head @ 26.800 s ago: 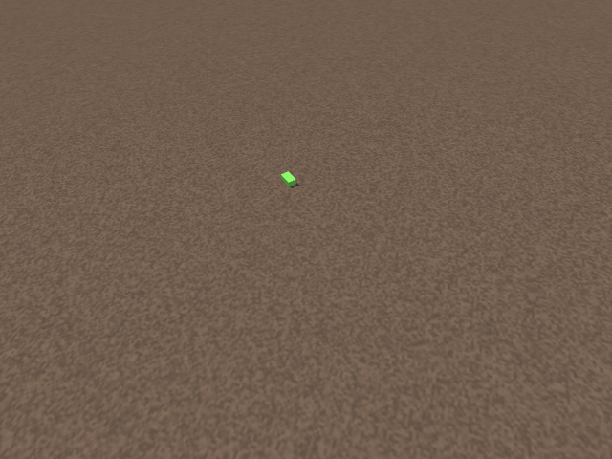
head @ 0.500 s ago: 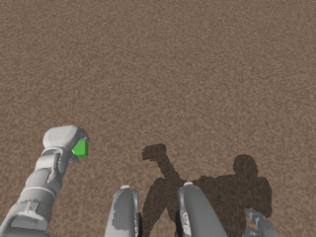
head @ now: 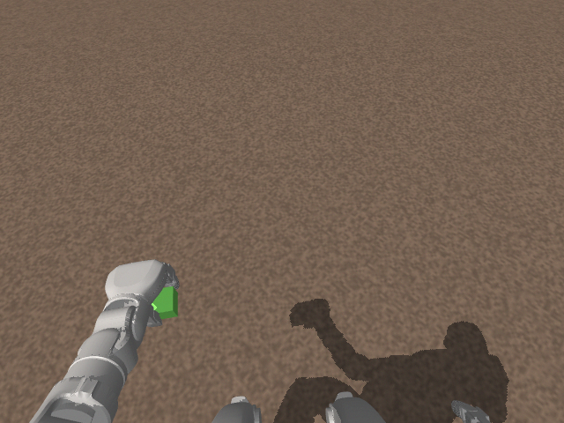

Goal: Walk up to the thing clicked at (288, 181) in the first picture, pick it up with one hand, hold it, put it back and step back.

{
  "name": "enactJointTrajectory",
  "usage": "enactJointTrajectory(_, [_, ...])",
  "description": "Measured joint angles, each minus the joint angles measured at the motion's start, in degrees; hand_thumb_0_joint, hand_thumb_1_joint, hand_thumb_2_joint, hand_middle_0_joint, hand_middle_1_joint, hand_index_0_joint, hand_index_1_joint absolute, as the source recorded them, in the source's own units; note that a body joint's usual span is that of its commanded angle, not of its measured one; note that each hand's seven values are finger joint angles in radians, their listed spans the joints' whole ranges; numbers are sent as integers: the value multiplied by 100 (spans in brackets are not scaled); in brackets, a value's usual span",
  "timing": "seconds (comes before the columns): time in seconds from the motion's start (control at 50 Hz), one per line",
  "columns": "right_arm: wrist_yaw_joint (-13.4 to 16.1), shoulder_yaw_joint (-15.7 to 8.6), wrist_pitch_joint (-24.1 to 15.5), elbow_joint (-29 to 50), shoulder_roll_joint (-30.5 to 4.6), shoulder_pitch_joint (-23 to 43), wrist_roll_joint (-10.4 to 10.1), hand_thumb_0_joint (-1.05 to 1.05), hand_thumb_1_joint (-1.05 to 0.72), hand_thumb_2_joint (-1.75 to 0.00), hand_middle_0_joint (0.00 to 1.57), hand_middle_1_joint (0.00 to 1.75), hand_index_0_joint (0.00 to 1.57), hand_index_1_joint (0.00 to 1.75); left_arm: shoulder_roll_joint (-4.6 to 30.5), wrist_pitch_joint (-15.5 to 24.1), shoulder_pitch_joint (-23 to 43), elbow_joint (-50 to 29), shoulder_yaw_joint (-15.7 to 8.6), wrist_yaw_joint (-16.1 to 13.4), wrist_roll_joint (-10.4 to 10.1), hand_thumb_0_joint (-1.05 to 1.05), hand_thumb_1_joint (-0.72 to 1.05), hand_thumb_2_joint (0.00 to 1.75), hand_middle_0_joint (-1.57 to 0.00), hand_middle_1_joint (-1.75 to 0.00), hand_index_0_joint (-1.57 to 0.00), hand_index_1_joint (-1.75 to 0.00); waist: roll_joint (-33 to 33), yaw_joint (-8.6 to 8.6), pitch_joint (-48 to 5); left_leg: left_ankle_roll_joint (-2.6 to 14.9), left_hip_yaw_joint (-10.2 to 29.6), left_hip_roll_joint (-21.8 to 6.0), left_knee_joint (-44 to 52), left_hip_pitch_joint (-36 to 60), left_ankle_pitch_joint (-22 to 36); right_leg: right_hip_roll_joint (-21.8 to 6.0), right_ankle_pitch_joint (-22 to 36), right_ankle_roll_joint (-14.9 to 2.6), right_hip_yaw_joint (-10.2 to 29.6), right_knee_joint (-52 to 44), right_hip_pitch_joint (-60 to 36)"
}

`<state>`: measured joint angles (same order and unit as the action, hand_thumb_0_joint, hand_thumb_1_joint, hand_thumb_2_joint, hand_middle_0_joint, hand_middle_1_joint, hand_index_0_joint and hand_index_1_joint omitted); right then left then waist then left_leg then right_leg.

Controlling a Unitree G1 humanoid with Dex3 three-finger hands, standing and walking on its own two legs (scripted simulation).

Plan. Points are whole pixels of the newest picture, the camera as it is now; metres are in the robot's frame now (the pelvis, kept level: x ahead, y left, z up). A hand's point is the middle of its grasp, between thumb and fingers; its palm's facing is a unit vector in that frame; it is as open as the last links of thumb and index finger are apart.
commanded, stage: lift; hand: left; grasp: from above
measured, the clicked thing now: (153, 304) +0.34 +0.24 -0.11
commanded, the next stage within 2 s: hold in 0.16 s
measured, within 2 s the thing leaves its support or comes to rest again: neither
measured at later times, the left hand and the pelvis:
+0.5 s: hand (141, 282) +0.35 +0.22 -0.02, palm faces -0.43 -0.05 -0.90, open 7.3 cm; pelvis +0.03 +0.00 +0.04, yaw +0 degrees
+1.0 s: hand (134, 278) +0.34 +0.22 +0.01, palm faces -0.44 -0.03 -0.90, open 7.3 cm; pelvis +0.03 +0.00 +0.05, yaw -1 degrees
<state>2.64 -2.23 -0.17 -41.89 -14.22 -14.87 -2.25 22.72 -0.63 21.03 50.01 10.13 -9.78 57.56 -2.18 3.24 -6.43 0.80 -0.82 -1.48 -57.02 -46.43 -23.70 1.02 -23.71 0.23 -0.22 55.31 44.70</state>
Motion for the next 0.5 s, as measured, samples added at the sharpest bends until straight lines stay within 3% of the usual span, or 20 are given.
enactJointTrajectory(0.36, [-6, -48, 110, 38, -41, 30, -58, 0, -90, -89, 20, 30, 20, 30, -62, 5, -222, -249, 139, 146, -55, 0, 40, 9, -101, -13, -102, -12, -9, -100, 190, -1, -100, 54, 1299, 1343, 371, -42, 355, 9, 100, -1223, -1281])
enactJointTrajectory(0.5, [-16, -59, 162, 70, -59, 54, -87, 0, -90, -89, 20, 30, 20, 30, -25, 23, -226, -344, 178, 344, -62, 0, 40, 9, -100, -14, -101, -13, -7, -136, 213, 3, -130, 66, 1605, 1698, 443, -51, 428, 14, 130, -1513, -1619])
